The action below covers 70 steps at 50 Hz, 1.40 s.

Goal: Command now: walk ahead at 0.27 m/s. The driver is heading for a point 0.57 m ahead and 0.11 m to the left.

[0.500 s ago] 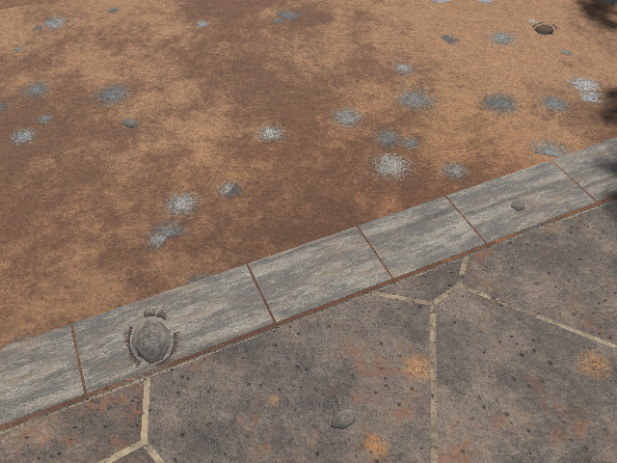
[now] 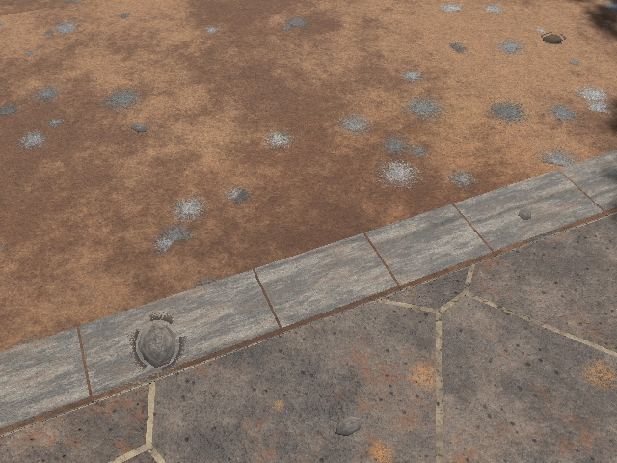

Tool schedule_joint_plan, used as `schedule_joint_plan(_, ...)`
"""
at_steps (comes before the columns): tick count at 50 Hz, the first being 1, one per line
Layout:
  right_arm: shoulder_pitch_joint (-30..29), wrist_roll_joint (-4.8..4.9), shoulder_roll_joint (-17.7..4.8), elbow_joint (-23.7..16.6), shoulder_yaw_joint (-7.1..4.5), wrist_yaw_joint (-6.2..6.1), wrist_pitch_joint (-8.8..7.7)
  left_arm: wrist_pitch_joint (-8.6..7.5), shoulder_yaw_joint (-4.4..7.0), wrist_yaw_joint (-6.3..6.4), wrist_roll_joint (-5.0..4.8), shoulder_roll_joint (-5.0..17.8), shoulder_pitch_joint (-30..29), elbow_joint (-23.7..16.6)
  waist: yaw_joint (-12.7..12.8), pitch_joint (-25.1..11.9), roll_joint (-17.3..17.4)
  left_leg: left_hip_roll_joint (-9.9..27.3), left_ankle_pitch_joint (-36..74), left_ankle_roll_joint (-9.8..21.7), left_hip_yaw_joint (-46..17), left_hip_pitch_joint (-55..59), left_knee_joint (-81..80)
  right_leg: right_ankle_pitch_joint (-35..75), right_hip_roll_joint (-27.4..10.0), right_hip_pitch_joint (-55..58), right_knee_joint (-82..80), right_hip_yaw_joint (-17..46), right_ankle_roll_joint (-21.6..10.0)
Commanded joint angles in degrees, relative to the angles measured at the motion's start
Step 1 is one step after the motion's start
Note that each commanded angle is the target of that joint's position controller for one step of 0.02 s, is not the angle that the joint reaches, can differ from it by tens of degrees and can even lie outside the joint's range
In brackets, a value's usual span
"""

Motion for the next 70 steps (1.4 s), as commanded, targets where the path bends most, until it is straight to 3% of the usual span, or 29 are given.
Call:
schedule_joint_plan(1, -7.2, 1.31, -4.4, -5.8, -0.46, 0.91, -2.50, -1.22, 3.46, 0.49, -1.44, 13.8, 7.5, -1.2, 4.0, 9.0, -12.7, -2.3, -9.2, 1.6, 7.1, -12.2, 13.0, -35.8, -16.7, -7.0, -22.3, 23.6, -11.0)
schedule_joint_plan(3, -10.0, 1.80, -5.9, -8.2, -0.85, 2.08, -5.21, -3.23, 3.26, 0.45, -0.73, 11.7, 4.0, -2.9, 3.0, 12.7, -9.8, 4.3, -5.2, 3.1, 1.6, -24.2, 22.0, -23.3, -22.7, -2.0, -24.8, 29.5, -13.6)
schedule_joint_plan(8, -2.1, 1.82, -4.3, -6.4, -1.00, 3.62, -8.03, -3.82, 3.44, -0.69, -1.94, 12.1, 0.2, -5.7, -1.4, 5.2, -8.4, 1.2, 1.8, 2.5, 9.8, -0.8, 3.0, -9.5, -12.8, -8.5, -18.9, 10.2, -8.2)
schedule_joint_plan(9, 3.8, -2.61, -4.1, -6.1, -1.41, 5.01, -5.54, -3.27, 4.20, -1.37, 3.16, 13.0, -0.1, -4.3, -4.4, 3.0, -7.5, -2.7, 0.4, 2.7, 15.2, 9.0, -1.7, -13.9, -10.2, -12.6, -15.5, 7.4, -9.6)
schedule_joint_plan(10, 10.9, -2.81, -5.3, -3.8, -2.47, 4.76, -4.53, -3.41, 4.16, -1.62, 3.58, 12.0, -0.5, -4.6, -7.3, 2.0, -2.9, -4.6, 0.9, 2.5, 16.4, 20.5, -1.8, -9.9, -8.6, -19.7, -7.4, 5.7, -9.6)
schedule_joint_plan(11, 22.0, -3.01, -7.9, -1.3, -3.58, 4.02, -4.84, -4.02, 3.67, -1.86, 3.57, 10.2, -3.4, -5.6, -13.3, -1.6, 6.2, 2.0, -6.0, 3.5, 6.5, 31.9, -5.2, -0.8, -4.2, -27.9, 13.4, 0.1, -8.6)
schedule_joint_plan(12, 30.5, -4.25, -13.4, 0.0, -3.87, 3.55, -5.45, -5.05, 1.77, -2.34, 2.85, 2.0, -7.9, -10.3, -14.1, -4.8, 23.5, 19.4, -33.7, 7.8, -27.0, 33.9, -20.0, -10.5, 2.7, -41.0, 36.9, -2.2, -6.3)
schedule_joint_plan(13, 21.4, -4.02, -10.7, -1.5, -2.57, 3.40, -4.98, -5.32, 1.89, -3.14, 2.53, 3.0, -9.6, -12.5, -8.1, 0.3, 14.6, 22.9, -41.7, 11.4, -42.9, 24.7, -27.7, -3.6, 1.1, -47.3, 45.3, 5.9, -7.5)
schedule_joint_plan(15, 9.6, -2.76, -9.3, -5.8, -2.19, 3.73, -5.80, -5.18, 2.31, -4.57, 2.62, 6.4, -10.0, -12.4, -2.3, 3.7, 0.8, 20.6, -27.9, 11.4, -28.1, 15.9, -24.5, 9.7, -7.6, -45.6, 45.2, 3.0, -6.4)
schedule_joint_plan(17, 8.8, -2.21, -6.8, -6.0, -1.15, 3.58, -6.79, -4.02, 2.36, -5.42, 3.97, 6.3, -7.1, -11.3, 0.3, 2.3, 2.7, 15.0, -19.1, 9.8, -17.6, 11.2, -26.9, 11.6, -9.3, -39.0, 41.1, 1.1, -3.7)
schedule_joint_plan(28, 19.7, -1.06, -6.2, -3.4, -0.24, 2.63, -8.62, -1.90, 0.38, -5.76, 1.91, 4.6, -29.6, -20.7, -2.9, 9.5, 2.6, 11.7, 23.4, 11.4, 2.5, 18.0, -35.9, 23.3, -5.8, -34.7, 10.3, -9.4, -3.4)
schedule_joint_plan(31, 19.7, -1.53, -8.8, -3.0, -0.55, 2.43, -8.21, -2.25, 0.86, -4.63, 2.04, 6.2, -26.4, -20.5, 0.0, 4.1, 5.9, 12.9, 61.9, 10.0, 6.7, 24.9, -24.3, 16.8, 0.0, -23.7, 6.6, -12.6, -6.8)
schedule_joint_plan(33, 18.6, -2.76, -12.2, -2.9, -1.56, 1.56, -6.84, -2.65, 2.60, -3.32, 1.84, 10.2, -9.3, -15.8, 8.1, -5.7, 9.3, 14.0, 76.6, 8.8, 7.8, 24.8, -2.5, 9.3, 3.7, -6.3, 6.8, -11.5, -9.0)
schedule_joint_plan(34, 16.6, -2.57, -12.3, -3.4, -1.79, 1.39, -6.23, -3.09, 3.69, -2.54, 2.38, 12.3, 3.2, -11.8, 13.9, -10.7, 7.7, 11.5, 67.7, 7.6, 8.8, 17.4, 14.6, 11.2, 1.4, 8.0, 2.6, -8.8, -10.2)
schedule_joint_plan(35, 20.1, -1.23, -4.9, -5.5, -0.33, 2.40, -6.18, -3.64, 4.98, -1.80, 4.47, 17.2, 9.4, -10.3, 11.0, -18.0, -1.7, 5.5, 33.5, 6.8, 8.0, -0.7, 35.9, -4.1, -13.7, 25.1, 1.3, 9.7, -12.8)
schedule_joint_plan(36, 24.3, 0.86, -1.3, -6.2, 0.19, 3.13, -7.26, -3.60, 5.55, -2.47, 4.13, 18.9, 9.0, -9.7, 6.8, -24.7, -13.9, -5.6, -8.9, 5.3, 1.9, -16.8, 53.8, 1.9, -26.9, 32.9, -9.5, 42.6, -18.9)
schedule_joint_plan(38, 13.3, 0.23, -5.9, -8.8, -0.81, 2.06, -7.63, -4.49, 4.19, -3.04, 2.33, 11.9, -0.8, -9.3, 3.6, -9.2, -1.5, 1.2, 0.2, 6.2, -0.9, -21.0, 52.7, 30.2, -21.9, 16.5, -8.8, 23.8, -16.1)
schedule_joint_plan(39, 9.2, 2.26, -5.2, -9.5, -0.63, 1.99, -8.58, -5.94, 2.74, -4.17, -0.79, 6.9, -6.2, -11.1, 3.8, -7.7, -0.2, 3.2, -2.6, 5.1, -2.5, -18.5, 52.6, 39.5, -19.2, 10.5, -11.1, 17.5, -15.5)
schedule_joint_plan(40, 8.2, 2.58, -6.7, -9.9, -1.48, 1.87, -8.18, -6.69, 2.05, -4.57, -0.67, 5.0, -8.4, -10.1, 1.0, -6.0, -0.3, 5.5, -1.1, 4.9, -2.1, -16.6, 48.4, 42.0, -16.7, 5.4, -12.1, 11.3, -13.8)
schedule_joint_plan(46, 2.3, -0.01, -2.9, -13.6, -0.61, 2.46, -6.12, -6.86, 1.58, -2.46, 0.39, 8.5, -8.6, -6.1, -3.2, 1.3, -2.2, 4.5, 11.1, 2.1, 4.4, -12.0, 21.2, 59.0, -9.0, -8.6, -17.1, -3.6, -10.1)
schedule_joint_plan(51, -9.0, -0.35, -4.1, -16.5, -0.05, 3.80, -6.34, -5.30, 1.83, -0.55, -0.20, 11.3, -0.8, -2.8, 2.0, -1.9, -3.8, -0.1, 29.8, 1.8, 6.1, -6.9, -0.3, 50.9, -8.5, -0.7, -14.4, -3.9, -6.3)
schedule_joint_plan(55, -1.0, -1.52, -9.1, -13.8, -1.68, 4.02, -6.87, -3.63, 2.13, -0.54, 0.02, 10.9, -4.6, -2.6, -3.8, -4.9, -3.9, -1.5, 28.7, 5.4, 4.9, 0.5, -5.5, 52.5, -9.6, 5.2, -1.6, -2.3, -5.2)
schedule_joint_plan(56, 2.6, -2.02, -11.3, -12.5, -2.37, 3.72, -7.21, -3.36, 2.05, -0.81, 0.48, 10.6, -3.5, -2.8, -4.7, -7.6, -0.5, 0.7, 45.5, 6.7, 3.5, 7.1, -7.2, 47.0, -6.1, 4.1, 7.1, -3.7, -3.0)
schedule_joint_plan(57, 4.1, -3.45, -13.9, -12.6, -2.49, 3.39, -6.89, -3.48, 0.92, -1.42, 1.36, 7.0, 3.4, -2.0, -1.8, -14.7, 8.1, 11.8, 71.1, 14.4, -6.7, 23.7, -0.6, 22.9, -2.0, -8.4, 22.3, -3.9, -0.1)
schedule_joint_plan(58, 5.3, -3.93, -8.8, -12.1, -0.74, 3.46, -6.17, -3.12, -0.48, -2.13, 0.35, 3.1, 10.0, 0.7, -0.8, -23.8, 14.4, 22.8, 78.7, 24.2, -19.5, 31.9, -1.2, -16.9, 2.4, -16.0, 37.0, 0.0, 2.7)
schedule_joint_plan(59, 4.2, -2.26, -6.1, -12.3, 0.04, 3.91, -5.68, -2.45, 0.73, -2.60, -0.69, 8.1, 7.0, 0.9, -1.8, -23.2, 7.4, 20.8, 64.4, 23.3, -20.5, 27.0, -4.3, -19.9, 0.9, -17.0, 40.6, 5.2, 2.8)
schedule_joint_plan(61, -5.7, -0.74, -6.3, -13.9, 0.44, 3.65, -4.91, -0.36, 1.81, -1.49, -0.86, 9.9, -2.1, -1.4, 0.3, -10.0, 0.7, 17.1, 36.0, 18.6, -15.5, 10.5, -11.1, -14.6, -2.8, -20.1, 38.2, 2.6, 3.7)
schedule_joint_plan(65, -9.8, -2.67, -8.2, -14.3, -0.12, 2.68, -3.29, 2.26, 1.60, 0.72, 0.19, 6.6, -2.8, -1.1, 2.7, -5.8, 6.1, 10.5, 13.3, 13.5, -8.4, -5.6, -17.6, -7.5, -3.4, -9.0, 20.6, -1.0, 4.3)
schedule_joint_plan(70, -8.3, -0.79, -8.3, -12.9, -0.13, 1.48, -2.55, 2.46, 1.83, 0.43, 1.09, 6.8, -3.5, 0.2, 3.4, -6.6, 5.8, 8.6, -8.6, 9.9, -6.7, -8.5, -18.7, 8.1, -2.5, -0.1, 4.2, -3.1, 1.7)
